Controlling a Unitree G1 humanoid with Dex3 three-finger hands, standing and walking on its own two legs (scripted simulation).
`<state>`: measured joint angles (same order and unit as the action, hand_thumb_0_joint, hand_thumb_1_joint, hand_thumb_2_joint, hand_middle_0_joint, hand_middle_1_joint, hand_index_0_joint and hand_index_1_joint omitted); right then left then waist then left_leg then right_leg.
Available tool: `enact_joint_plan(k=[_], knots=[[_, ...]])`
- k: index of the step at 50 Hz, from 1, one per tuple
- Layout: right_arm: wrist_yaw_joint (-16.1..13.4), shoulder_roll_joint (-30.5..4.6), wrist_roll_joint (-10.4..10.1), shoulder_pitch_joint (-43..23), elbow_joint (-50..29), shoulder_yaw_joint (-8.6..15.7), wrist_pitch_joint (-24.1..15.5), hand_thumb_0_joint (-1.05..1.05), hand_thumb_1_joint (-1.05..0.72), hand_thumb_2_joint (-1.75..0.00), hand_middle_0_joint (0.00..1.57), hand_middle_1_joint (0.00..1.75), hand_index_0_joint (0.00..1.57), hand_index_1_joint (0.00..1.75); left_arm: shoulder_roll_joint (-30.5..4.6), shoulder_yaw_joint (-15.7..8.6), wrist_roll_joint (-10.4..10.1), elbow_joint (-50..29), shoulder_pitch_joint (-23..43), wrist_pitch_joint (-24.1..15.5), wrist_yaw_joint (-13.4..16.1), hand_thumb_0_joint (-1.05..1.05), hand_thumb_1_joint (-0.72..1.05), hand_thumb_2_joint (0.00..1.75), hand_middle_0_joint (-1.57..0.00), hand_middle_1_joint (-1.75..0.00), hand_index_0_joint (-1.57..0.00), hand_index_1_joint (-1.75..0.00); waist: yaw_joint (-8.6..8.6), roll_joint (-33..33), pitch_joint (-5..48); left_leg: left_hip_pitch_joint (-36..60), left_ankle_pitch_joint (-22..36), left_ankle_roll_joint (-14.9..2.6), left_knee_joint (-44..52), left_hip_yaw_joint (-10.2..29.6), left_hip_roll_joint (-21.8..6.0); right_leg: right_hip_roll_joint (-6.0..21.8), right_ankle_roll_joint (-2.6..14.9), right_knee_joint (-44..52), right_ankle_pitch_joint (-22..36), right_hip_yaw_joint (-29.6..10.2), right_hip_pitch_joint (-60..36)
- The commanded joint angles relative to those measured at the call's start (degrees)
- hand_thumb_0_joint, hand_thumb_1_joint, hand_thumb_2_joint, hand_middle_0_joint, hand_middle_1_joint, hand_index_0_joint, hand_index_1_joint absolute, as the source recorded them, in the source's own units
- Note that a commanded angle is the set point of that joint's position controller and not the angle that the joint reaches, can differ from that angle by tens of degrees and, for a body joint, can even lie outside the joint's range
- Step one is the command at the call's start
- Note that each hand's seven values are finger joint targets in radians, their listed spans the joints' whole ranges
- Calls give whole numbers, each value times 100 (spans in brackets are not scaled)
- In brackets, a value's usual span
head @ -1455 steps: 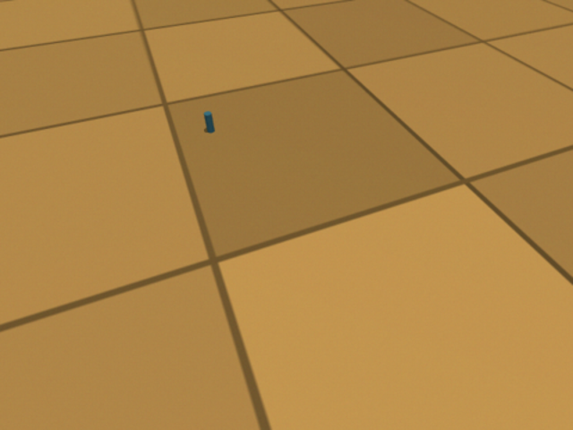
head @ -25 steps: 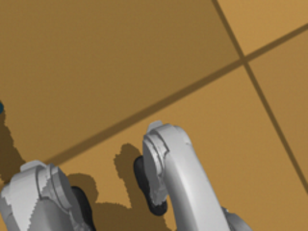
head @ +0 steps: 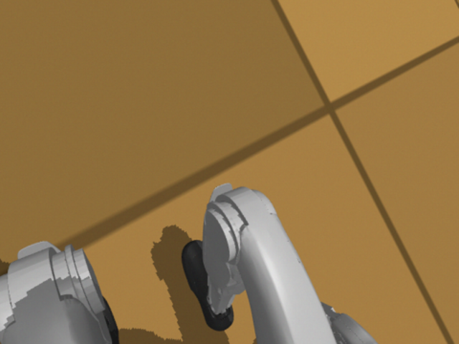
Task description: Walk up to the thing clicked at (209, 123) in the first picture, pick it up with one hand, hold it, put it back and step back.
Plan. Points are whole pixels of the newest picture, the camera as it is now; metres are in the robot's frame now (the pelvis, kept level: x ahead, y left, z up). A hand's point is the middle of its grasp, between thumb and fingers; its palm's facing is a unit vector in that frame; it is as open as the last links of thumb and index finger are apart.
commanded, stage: close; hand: left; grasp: from above
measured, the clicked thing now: out of the picture +0.47 +0.31 -0.25
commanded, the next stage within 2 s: settle in 1.30 s
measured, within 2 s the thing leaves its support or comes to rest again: leaves its support in 1.82 s
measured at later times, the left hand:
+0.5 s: hand out of the picture +0.46 +0.31 -0.21, palm faces -0.45 -0.14 -0.88, open 11.8 cm
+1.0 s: hand out of the picture +0.46 +0.32 -0.21, palm faces -0.44 -0.12 -0.89, open 9.4 cm
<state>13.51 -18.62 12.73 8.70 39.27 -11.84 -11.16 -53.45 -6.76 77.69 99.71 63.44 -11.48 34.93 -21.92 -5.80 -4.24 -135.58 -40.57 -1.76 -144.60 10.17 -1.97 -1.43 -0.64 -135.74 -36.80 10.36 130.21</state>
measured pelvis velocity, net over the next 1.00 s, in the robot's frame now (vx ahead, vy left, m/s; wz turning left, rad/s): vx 0.00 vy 0.00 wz -0.01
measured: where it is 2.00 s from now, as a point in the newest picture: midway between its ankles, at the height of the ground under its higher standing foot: (163, 328)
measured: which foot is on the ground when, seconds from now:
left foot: down 0.00-1.00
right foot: down 0.00-1.00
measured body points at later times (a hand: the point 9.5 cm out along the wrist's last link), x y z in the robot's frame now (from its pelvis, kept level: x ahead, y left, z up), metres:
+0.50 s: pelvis +0.00 +0.00 +0.01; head +0.26 +0.11 +0.35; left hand +0.48 +0.32 -0.16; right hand +0.03 -0.25 -0.06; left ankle +0.07 +0.12 -0.27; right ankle +0.11 -0.11 -0.27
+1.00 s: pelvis +0.00 +0.00 +0.00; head +0.26 +0.11 +0.35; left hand +0.48 +0.32 -0.16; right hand +0.04 -0.25 -0.07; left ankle +0.07 +0.12 -0.27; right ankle +0.11 -0.11 -0.27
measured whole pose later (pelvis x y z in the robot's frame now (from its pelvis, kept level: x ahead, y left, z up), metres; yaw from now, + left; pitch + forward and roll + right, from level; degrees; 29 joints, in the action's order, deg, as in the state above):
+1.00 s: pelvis +0.00 +0.00 +0.00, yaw -1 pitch +29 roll -12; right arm 14.0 -18.4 12.8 9.0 38.3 -15.1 -12.4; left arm -54.6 -4.9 73.3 98.9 63.1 -10.8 31.6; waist -21.6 -5.0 -6.1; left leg -134.8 -40.7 -1.6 -144.6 11.0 -2.1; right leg -1.9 -0.7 -135.2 -36.5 11.0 129.4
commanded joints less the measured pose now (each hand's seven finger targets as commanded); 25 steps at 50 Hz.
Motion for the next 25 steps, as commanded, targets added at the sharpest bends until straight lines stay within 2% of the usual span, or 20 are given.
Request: enact_joint_plan(k=[1,2,3,5,6,8,10,11,13,14,15,17,20,21,23,24,25], knots=[[24,-1810,43,1159,128,469,-91,0,-89,-90,20,30,20,30,-1209,-164,-220,-478,1583,193,159,0,-29,90,-19,-101,-22,-99,-254,2899,3217,2867,913,89,1569,-264,16,-245,217,1130,1136,387,-1605],[14,-1839,15,1206,97,498,-77,0,-89,-90,20,30,20,30,-1234,-175,-234,-495,1474,238,122,0,-27,90,-21,-101,-23,-99,-175,2854,3302,2787,972,72,1562,-322,44,-256,227,1154,1177,336,-1735],[9,-1763,7,1239,75,477,-65,0,-89,-90,20,30,20,30,-1206,-231,-338,-545,1410,262,86,0,-27,88,-20,-100,-22,-98,-153,2807,3425,2839,1123,73,1547,-320,32,-252,217,1182,1282,343,-1856],[27,-1749,37,1227,43,471,-62,0,-89,-90,20,30,20,30,-851,31,-474,-462,1367,301,-44,0,-26,85,-21,-101,-24,-97,-235,2692,3435,2753,1195,39,1514,-338,33,-288,209,1250,1352,332,-2010],[40,-1661,41,1302,104,383,-70,0,-89,-90,20,30,20,30,-915,-8,-506,-401,1338,302,-115,0,-27,84,-19,-102,-22,-98,-317,2476,3395,2654,1238,7,1440,-326,37,-277,181,1257,1431,343,-2117],[14,-1710,-27,1325,51,374,-72,0,-89,-90,20,30,20,30,-1163,-66,-647,-721,1445,249,-253,0,-27,83,-20,-101,-23,-97,-216,2409,3560,2585,1262,-37,1409,-339,42,-271,162,1320,1444,295,-2289],[12,-1715,-42,1376,86,377,-53,0,-90,-90,20,30,20,30,-1225,-78,-756,-812,1299,185,-354,0,-22,82,-25,-99,-28,-95,-158,2534,3634,2642,1357,-19,1431,-332,32,-266,165,1279,1492,283,-2447],[15,-1678,-53,1342,94,340,-42,0,-90,-90,20,30,20,30,-1161,-31,-773,-652,1149,176,-393,0,-22,84,-25,-99,-28,-96,-138,2360,3599,2504,1282,-27,1415,-323,35,-282,166,1281,1437,285,-2467],[13,-1648,-67,1398,61,322,-11,0,-90,-90,20,30,20,30,-1181,-27,-744,-855,1101,89,-473,0,-18,82,-27,-98,-30,-95,-144,2328,3565,2465,1261,-40,1424,-346,51,-290,151,1336,1414,280,-2541],[0,-1630,-79,1352,72,328,19,0,-90,-90,20,30,20,30,-1191,16,-776,-905,1075,55,-492,0,-19,81,-28,-96,-31,-93,-68,2324,3691,2462,1237,-43,1407,-365,34,-314,153,1373,1413,246,-2662],[-2,-1638,-89,1377,67,317,26,0,-90,-90,20,30,20,30,-1272,-41,-752,-1013,1117,27,-492,0,-19,81,-28,-96,-31,-93,-76,2478,3693,2519,1213,-23,1455,-356,51,-298,178,1324,1373,257,-2561],[-33,-1669,-106,1336,68,332,88,0,-90,-90,20,30,20,30,-1335,-99,-725,-1036,1022,-26,-476,0,-19,80,-28,-94,-30,-92,23,2628,3739,2678,1209,29,1554,-297,33,-304,220,1288,1321,319,-2411],[-27,-1637,-90,1337,51,304,121,0,-90,-90,20,30,20,30,-1146,14,-622,-1018,1039,-103,-462,0,-18,83,-31,-93,-32,-91,-101,2564,3510,2750,1233,49,1537,-242,22,-324,224,1250,1353,367,-2205],[-46,-1635,-112,1273,49,317,136,0,-89,-90,20,30,20,30,-1237,-31,-590,-1170,1070,-140,-414,0,-17,84,-31,-93,-33,-91,-13,2669,3594,2762,1181,58,1564,-254,26,-323,244,1252,1294,358,-2165],[-33,-1638,-80,1308,42,296,111,0,-89,-90,20,30,20,30,-1103,49,-566,-982,1181,-169,-392,0,-12,83,-35,-90,-36,-88,-169,2619,3258,2660,1068,50,1544,-228,21,-312,236,1237,1216,370,-1991],[-36,-1685,-72,1310,29,304,99,0,-89,-90,20,30,20,30,-1116,50,-517,-987,1198,-187,-369,0,-11,86,-37,-90,-38,-89,-193,2582,3213,2690,1077,53,1565,-216,19,-311,229,1241,1220,387,-1955],[-57,-1668,-83,1255,33,296,104,0,-89,-90,20,30,20,30,-1237,-20,-500,-1010,1245,-219,-314,0,-9,84,-38,-90,-39,-89,-138,2553,3225,2592,955,37,1571,-218,22,-328,237,1263,1111,382,-1959]])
